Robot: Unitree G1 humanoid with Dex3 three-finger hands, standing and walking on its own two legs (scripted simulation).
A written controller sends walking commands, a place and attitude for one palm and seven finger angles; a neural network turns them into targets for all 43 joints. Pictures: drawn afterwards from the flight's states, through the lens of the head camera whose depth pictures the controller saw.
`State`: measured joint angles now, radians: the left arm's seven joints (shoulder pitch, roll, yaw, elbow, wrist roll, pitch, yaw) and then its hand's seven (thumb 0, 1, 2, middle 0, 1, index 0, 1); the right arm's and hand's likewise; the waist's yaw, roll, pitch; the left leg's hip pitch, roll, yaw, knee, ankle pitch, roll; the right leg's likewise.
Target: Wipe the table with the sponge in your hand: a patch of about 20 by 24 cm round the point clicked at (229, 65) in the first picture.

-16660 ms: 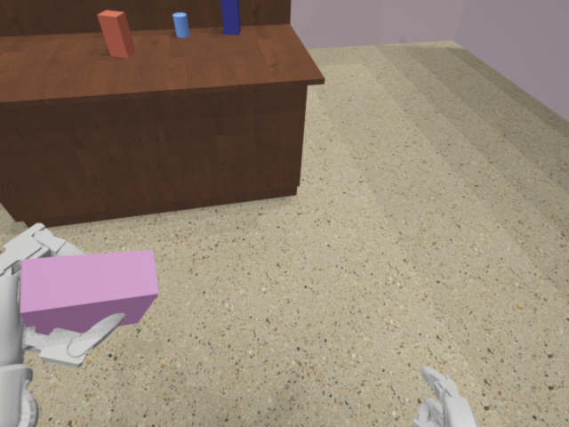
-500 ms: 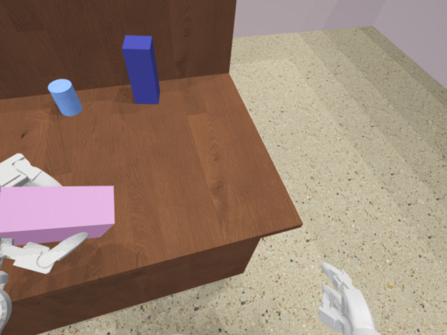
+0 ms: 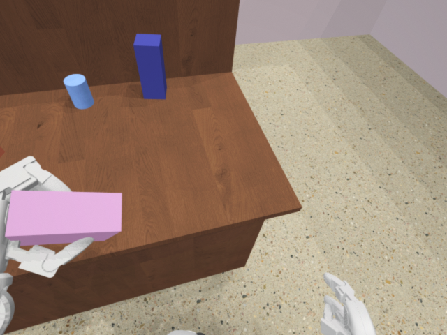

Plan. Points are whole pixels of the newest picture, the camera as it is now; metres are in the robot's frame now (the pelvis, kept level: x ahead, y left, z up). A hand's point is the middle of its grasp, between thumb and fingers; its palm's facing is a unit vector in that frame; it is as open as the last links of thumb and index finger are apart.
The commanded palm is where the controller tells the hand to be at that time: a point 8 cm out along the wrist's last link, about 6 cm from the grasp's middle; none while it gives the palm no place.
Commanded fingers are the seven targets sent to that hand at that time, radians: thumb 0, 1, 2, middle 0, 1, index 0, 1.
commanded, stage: come to a stop and stand still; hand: left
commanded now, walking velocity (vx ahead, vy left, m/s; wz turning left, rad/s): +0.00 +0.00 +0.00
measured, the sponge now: (82, 220) +0.23 +0.22 +0.13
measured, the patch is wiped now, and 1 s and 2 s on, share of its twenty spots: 0.00 0.00 0.00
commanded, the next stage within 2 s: look again from close up in 0.56 s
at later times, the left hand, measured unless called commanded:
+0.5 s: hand (58, 207) +0.23 +0.24 +0.16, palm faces +0.31 -0.88 -0.36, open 9.2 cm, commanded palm +0.17 +0.27 +0.18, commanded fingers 0.00 0.10 1.30 -1.20 -1.60 -1.20 -1.60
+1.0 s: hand (48, 201) +0.23 +0.26 +0.16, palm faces +0.32 -0.88 -0.36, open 9.2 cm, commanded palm +0.18 +0.29 +0.18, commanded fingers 0.00 0.10 1.30 -1.20 -1.60 -1.20 -1.60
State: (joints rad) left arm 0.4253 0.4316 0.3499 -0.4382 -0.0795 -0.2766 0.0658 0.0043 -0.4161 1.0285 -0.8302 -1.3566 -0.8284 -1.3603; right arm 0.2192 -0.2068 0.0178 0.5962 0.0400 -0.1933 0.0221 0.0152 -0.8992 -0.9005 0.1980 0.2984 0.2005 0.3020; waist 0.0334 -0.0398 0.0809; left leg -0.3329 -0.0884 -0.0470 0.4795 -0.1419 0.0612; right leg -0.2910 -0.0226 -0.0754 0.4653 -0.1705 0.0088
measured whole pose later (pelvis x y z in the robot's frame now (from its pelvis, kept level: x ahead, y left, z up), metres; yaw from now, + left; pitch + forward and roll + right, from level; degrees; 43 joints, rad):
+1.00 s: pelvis +0.02 +0.01 +0.00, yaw +0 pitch +0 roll -1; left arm 0.46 0.43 0.35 -0.48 -0.12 -0.24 0.08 0.00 -0.42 1.03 -0.83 -1.36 -0.83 -1.36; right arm 0.17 -0.20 0.00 0.60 0.05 -0.17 0.00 0.01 -0.90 -0.90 0.20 0.30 0.20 0.30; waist 0.03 -0.03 0.07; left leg -0.28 -0.10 -0.05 0.44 -0.15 0.07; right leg -0.23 -0.03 -0.08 0.41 -0.18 0.02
